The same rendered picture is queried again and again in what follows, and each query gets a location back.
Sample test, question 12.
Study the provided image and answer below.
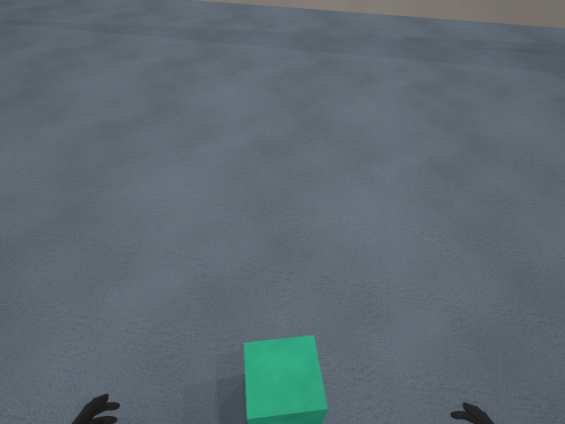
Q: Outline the carton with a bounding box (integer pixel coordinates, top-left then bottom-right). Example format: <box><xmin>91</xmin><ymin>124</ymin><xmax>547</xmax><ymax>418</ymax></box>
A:
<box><xmin>244</xmin><ymin>335</ymin><xmax>328</xmax><ymax>424</ymax></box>

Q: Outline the left robot hand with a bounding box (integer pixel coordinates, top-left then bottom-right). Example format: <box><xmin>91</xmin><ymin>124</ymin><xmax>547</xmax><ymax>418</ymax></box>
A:
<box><xmin>72</xmin><ymin>394</ymin><xmax>120</xmax><ymax>424</ymax></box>

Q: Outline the right robot hand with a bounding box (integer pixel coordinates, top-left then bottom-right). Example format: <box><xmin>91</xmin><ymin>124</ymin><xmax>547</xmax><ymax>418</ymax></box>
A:
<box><xmin>450</xmin><ymin>403</ymin><xmax>494</xmax><ymax>424</ymax></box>

